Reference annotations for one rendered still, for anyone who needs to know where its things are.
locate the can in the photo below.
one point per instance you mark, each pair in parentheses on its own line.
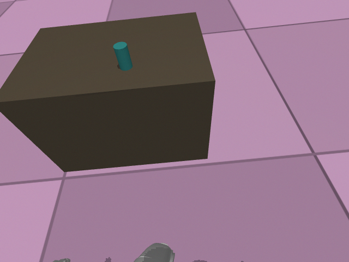
(123,56)

